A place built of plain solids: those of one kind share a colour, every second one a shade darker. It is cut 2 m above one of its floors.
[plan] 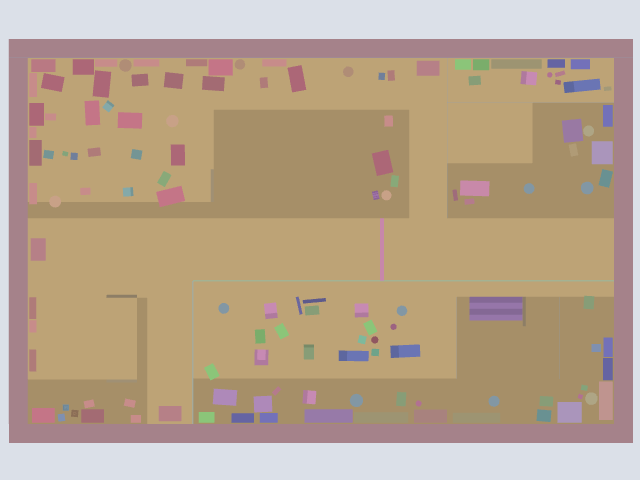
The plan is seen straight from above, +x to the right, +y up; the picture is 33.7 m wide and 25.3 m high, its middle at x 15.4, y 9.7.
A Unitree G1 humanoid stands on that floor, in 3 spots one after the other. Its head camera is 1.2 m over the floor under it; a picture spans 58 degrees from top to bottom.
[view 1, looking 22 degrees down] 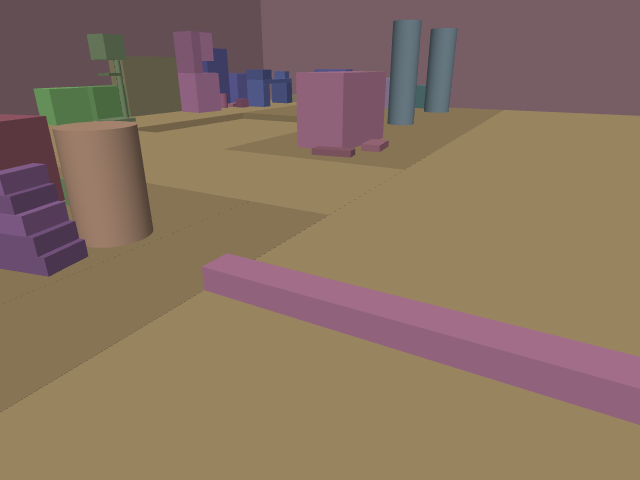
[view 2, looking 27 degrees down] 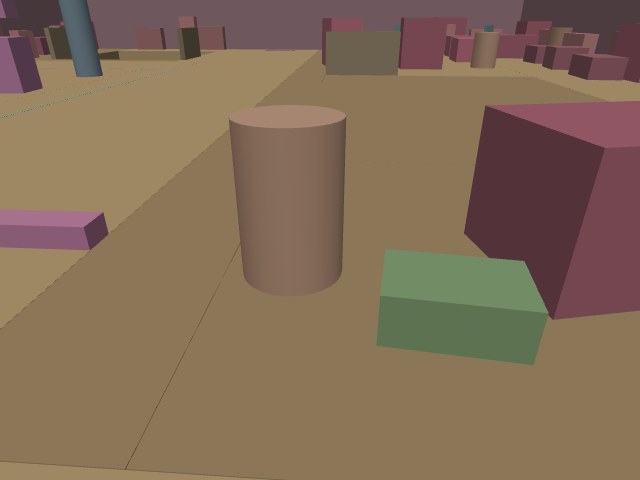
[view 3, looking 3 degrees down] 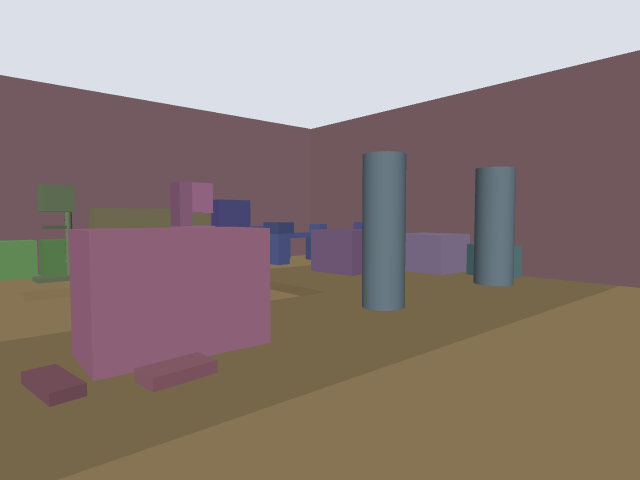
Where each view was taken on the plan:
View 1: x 16.96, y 9.20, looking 29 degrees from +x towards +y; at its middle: floor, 3.20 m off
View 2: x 20.90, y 12.34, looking -176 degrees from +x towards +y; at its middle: barrel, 2.01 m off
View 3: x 21.99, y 8.61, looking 49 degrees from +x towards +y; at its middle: table_saw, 9.43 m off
